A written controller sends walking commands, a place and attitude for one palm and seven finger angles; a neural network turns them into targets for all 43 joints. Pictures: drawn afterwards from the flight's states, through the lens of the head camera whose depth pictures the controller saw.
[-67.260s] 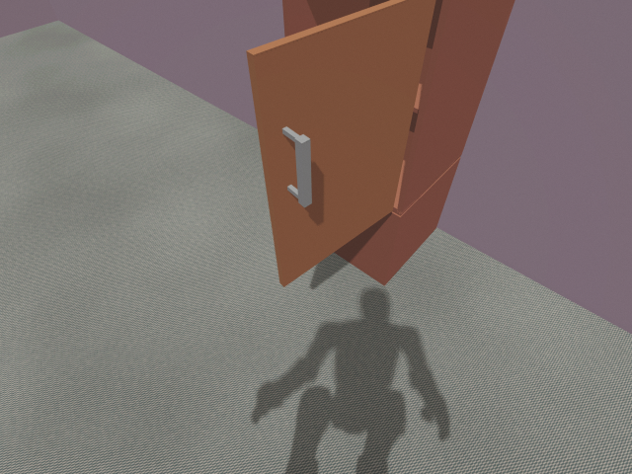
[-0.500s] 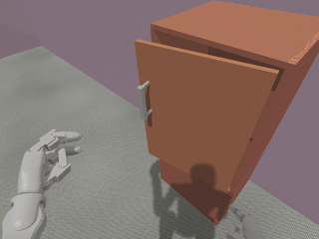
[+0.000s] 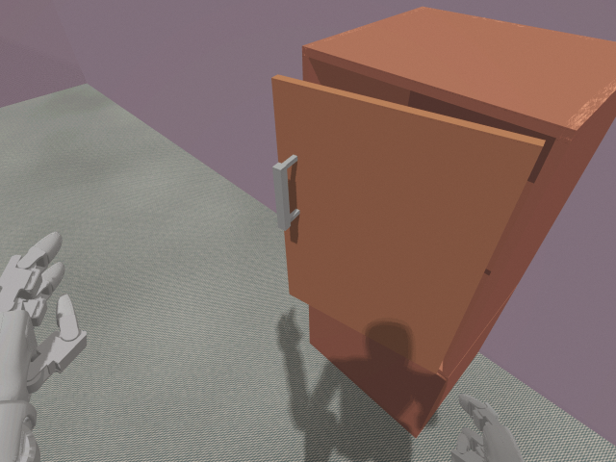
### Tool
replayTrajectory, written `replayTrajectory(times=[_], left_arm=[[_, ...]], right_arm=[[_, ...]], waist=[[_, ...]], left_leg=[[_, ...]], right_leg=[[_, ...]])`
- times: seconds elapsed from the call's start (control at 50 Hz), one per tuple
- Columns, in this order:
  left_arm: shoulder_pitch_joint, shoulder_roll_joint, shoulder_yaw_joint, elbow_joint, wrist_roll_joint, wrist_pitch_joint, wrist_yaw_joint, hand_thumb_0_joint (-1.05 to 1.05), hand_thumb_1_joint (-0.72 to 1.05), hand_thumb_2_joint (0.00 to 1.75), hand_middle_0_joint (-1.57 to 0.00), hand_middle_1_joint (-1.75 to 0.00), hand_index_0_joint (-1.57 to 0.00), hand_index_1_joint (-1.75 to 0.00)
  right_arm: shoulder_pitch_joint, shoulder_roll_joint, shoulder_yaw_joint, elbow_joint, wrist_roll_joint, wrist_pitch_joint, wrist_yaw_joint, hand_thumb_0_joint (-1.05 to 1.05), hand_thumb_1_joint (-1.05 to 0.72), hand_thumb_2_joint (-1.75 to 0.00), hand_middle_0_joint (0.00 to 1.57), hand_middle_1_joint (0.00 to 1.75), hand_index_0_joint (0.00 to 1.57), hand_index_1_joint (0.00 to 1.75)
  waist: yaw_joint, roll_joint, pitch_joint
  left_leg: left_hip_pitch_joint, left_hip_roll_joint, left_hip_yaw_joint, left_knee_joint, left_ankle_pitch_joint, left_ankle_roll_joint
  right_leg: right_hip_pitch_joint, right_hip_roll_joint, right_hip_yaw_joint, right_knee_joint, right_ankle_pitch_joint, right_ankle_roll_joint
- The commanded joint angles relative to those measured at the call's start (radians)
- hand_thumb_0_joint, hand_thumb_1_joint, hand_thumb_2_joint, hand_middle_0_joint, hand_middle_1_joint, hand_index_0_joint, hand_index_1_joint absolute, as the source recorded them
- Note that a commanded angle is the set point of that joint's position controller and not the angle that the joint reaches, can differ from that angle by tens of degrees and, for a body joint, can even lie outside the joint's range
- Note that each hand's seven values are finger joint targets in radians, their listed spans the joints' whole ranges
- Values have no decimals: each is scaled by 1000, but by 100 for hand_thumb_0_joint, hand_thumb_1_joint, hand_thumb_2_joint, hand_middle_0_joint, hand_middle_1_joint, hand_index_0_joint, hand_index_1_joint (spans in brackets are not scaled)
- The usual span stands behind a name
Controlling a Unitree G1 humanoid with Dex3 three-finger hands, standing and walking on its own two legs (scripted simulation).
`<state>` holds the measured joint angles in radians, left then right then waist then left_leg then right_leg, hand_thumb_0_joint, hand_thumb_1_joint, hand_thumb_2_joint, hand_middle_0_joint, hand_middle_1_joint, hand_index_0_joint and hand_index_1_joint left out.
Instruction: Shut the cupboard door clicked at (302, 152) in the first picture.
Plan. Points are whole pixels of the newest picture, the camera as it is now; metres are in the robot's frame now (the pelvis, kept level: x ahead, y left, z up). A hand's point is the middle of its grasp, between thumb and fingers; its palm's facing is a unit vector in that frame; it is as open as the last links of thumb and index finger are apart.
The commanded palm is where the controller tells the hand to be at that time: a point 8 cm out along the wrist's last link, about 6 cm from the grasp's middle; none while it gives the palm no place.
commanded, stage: draw the hand back to the body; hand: left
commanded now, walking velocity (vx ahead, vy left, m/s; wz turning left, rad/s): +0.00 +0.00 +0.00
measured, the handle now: (288, 193) +0.59 +0.12 +0.03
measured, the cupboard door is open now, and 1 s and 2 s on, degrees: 11 11 11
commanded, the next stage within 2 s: step back with the hand held close in 0.06 s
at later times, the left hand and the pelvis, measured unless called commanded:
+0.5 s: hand (88, 325) +0.20 +0.26 +0.15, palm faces +0.36 -0.81 -0.47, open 7.5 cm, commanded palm +0.14 +0.30 +0.17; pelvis -0.01 +0.00 -0.01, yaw -1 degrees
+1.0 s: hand (0, 392) +0.12 +0.29 +0.16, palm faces +0.45 -0.76 -0.46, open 7.5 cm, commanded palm +0.06 +0.32 +0.17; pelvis -0.08 +0.02 -0.02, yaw +0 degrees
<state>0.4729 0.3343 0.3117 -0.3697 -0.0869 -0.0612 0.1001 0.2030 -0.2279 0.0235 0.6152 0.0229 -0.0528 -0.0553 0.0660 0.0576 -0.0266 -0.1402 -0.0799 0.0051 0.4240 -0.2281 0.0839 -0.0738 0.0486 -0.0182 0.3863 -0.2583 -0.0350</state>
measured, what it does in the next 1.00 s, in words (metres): shifts its weight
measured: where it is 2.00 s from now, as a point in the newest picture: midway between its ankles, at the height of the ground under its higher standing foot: outside the picture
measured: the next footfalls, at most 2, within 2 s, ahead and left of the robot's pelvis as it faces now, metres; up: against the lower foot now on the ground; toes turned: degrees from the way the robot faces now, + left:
right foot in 1.82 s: -0.37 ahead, -0.11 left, -0.01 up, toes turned -4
left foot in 1.94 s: -0.13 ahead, +0.12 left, -0.01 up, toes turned -4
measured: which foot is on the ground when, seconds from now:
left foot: down 0.00-1.00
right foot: down 0.00-1.00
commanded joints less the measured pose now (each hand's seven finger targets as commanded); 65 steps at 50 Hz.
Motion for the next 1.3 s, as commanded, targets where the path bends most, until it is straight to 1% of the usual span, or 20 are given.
replayTrajectory(times=[0.0, 0.1, 0.16, 0.18, 0.2, 0.3, 0.38, 0.46, 0.64, 0.72, 0.8, 0.82, 0.9, 0.92, 0.94, 1.02, 1.1, 1.12, 1.2, 1.28], left_arm=[[-109, 222, 150, -246, 8, -80, 24, 0, 90, 90, -20, -30, -20, -30], [-93, 198, 138, -192, 0, -73, 14, 0, 90, 90, -20, -30, -20, -30], [-79, 192, 136, -176, -4, -74, 9, 0, 90, 90, -20, -30, -20, -30], [-176, 316, 254, -232, 0, -113, 18, 0, 90, 90, -20, -30, -20, -30], [-101, 243, 196, -168, -1, -125, 13, 0, 90, 90, -20, -30, -20, -30], [-51, 232, 164, -217, 11, -147, 21, 0, 90, 90, -20, -30, -20, -30], [-10, 265, 199, -239, 6, -141, 31, 0, 90, 90, -20, -30, -20, -30], [35, 296, 241, -248, 2, -138, 40, 0, 90, 90, -20, -30, -20, -30], [70, 285, 234, -278, 7, -143, 47, 0, 90, 90, -20, -30, -20, -30], [38, 304, 263, -278, 25, -160, 51, 0, 90, 90, -20, -30, -20, -30], [-16, 267, 241, -298, 46, -181, 50, 0, 90, 90, -20, -30, -20, -30], [-24, 300, 275, -308, 56, -187, 52, 0, 90, 90, -20, -30, -20, -30], [-55, 261, 249, -307, 65, -195, 48, 0, 90, 90, -20, -30, -20, -30], [-39, 298, 287, -304, 69, -201, 50, 0, 90, 90, -20, -30, -20, -30], [-45, 251, 245, -312, 67, -205, 45, 0, 90, 90, -20, -30, -20, -30], [-30, 284, 284, -317, 72, -218, 46, 0, 90, 90, -20, -30, -20, -30], [-47, 259, 269, -323, 72, -227, 47, 0, 90, 90, -20, -30, -20, -30], [-52, 288, 297, -332, 79, -230, 48, 0, 90, 90, -20, -30, -20, -30], [-49, 274, 283, -349, 70, -235, 54, 0, 90, 90, -20, -30, -20, -30], [-26, 285, 280, -354, 64, -237, 68, 0, 90, 90, -20, -30, -20, -30]], right_arm=[[-142, -105, -32, -155, -1, -63, -4, 0, -90, -90, 20, 30, 20, 30], [-142, -108, -36, -158, 0, -57, -2, 0, -90, -90, 20, 30, 20, 30], [-141, -111, -42, -161, 1, -51, -2, 0, -90, -90, 20, 30, 20, 30], [-139, -143, -55, -192, 10, -37, -5, 0, -90, -90, 20, 30, 20, 30], [-129, -130, -53, -168, 3, -28, -9, 0, -90, -90, 20, 30, 20, 30], [-119, -141, -65, -174, 2, -4, -9, 0, -90, -90, 20, 30, 20, 30], [-116, -141, -71, -194, 5, 20, -20, 0, -90, -90, 20, 30, 20, 30], [-112, -137, -78, -213, 10, 50, -25, 0, -90, -90, 20, 30, 20, 30], [-110, -148, -75, -234, 7, 57, -32, 0, -90, -90, 20, 30, 20, 30], [-105, -162, -78, -234, 0, 42, -37, 0, -90, -90, 20, 30, 20, 30], [-90, -164, -77, -240, -2, 23, -38, 0, -90, -90, 20, 30, 20, 30], [-92, -171, -81, -237, -8, 16, -38, 0, -90, -90, 20, 30, 20, 30], [-73, -167, -82, -231, -13, 3, -35, 0, -90, -90, 20, 30, 20, 30], [-79, -169, -87, -229, -15, -3, -32, 0, -90, -90, 20, 30, 20, 30], [-71, -162, -82, -228, -12, -5, -29, 0, -90, -90, 20, 30, 20, 30], [-72, -170, -90, -212, -18, -14, -21, 0, -90, -90, 20, 30, 20, 30], [-70, -163, -91, -209, -16, -16, -17, 0, -90, -90, 20, 30, 20, 30], [-75, -168, -95, -206, -20, -18, -16, 0, -90, -90, 20, 30, 20, 30], [-71, -148, -92, -204, -15, -20, -14, 0, -90, -90, 20, 30, 20, 30], [-55, -123, -89, -191, -20, -16, -3, 0, -90, -90, 20, 30, 20, 30]], waist=[[-6, 86, -23], [-11, 9, 33], [-9, -31, 0], [-36, -15, 15], [-46, -52, 5], [-53, 21, -85], [-51, -13, -152], [-54, -57, -180], [-54, 13, -118], [-52, 47, -73], [-61, 64, -34], [-54, 72, -41], [-61, 58, -28], [-56, 53, -41], [-63, 40, -45], [-62, 39, -50], [-67, 26, -39], [-65, 41, -38], [-70, -14, -47], [-80, -118, -42]], left_leg=[[19, 107, -82, -89, 148, -83], [6, 112, -76, -97, 112, -74], [15, 110, -66, -91, 120, -65], [-47, 128, -93, -38, 38, -24], [-40, 121, -103, -5, 41, -23], [-26, 143, -101, 32, 185, -35], [-37, 165, -106, 48, 379, -44], [-66, 173, -100, 72, 421, -46], [-229, 218, -166, -24, 218, -22], [-410, 244, -214, -115, -106, 9], [-574, 268, -267, -195, -422, 34], [-598, 276, -288, -217, -449, 39], [-667, 291, -291, -227, -523, 42], [-645, 282, -292, -211, -494, 43], [-649, 278, -283, -203, -508, 37], [-652, 279, -264, -170, -492, 40], [-706, 274, -240, -133, -551, 37], [-707, 274, -239, -131, -553, 35], [-657, 239, -187, -30, -512, 15], [-463, 167, -128, 168, -395, -33]], right_leg=[[-41, -44, 19, -61, 116, -2], [-71, -42, 19, -76, 86, 3], [-59, -46, 27, -80, 89, 6], [-119, -106, 140, -118, 95, 9], [-142, -138, 153, -125, 90, -2], [-134, -169, 156, -39, 250, -14], [-87, -154, 129, 57, 409, -2], [-77, -158, 137, 99, 466, 0], [-83, -102, 125, 145, 231, 20], [-5, -69, 121, 188, 128, 29], [60, -42, 105, 254, 48, 38], [89, -29, 97, 269, 48, 41], [116, -18, 85, 325, 23, 41], [113, -18, 93, 302, 39, 38], [111, -22, 95, 311, 33, 37], [88, -27, 115, 324, 49, 28], [65, -43, 147, 336, -19, 12], [60, -45, 151, 337, -30, 9], [-50, -95, 218, 286, -73, -17], [-316, -222, 370, 85, -228, -74]])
